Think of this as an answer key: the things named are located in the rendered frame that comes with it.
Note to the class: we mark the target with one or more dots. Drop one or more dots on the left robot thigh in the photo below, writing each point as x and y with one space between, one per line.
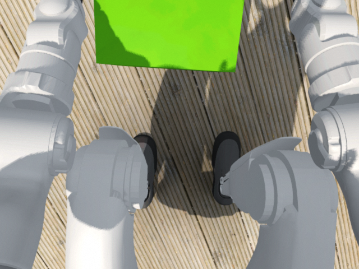
100 230

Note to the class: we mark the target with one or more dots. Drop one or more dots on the carton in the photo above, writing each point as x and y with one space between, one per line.
195 35

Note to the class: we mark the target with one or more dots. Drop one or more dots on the left robot foot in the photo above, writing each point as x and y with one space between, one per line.
149 149

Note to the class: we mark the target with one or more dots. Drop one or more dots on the robot left forearm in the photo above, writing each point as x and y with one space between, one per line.
48 62

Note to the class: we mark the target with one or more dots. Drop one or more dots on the robot right forearm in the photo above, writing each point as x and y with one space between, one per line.
328 45

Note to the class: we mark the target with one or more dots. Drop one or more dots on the right robot upper arm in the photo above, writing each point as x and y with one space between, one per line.
334 144

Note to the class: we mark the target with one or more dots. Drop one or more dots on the left robot upper arm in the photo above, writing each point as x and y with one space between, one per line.
35 146

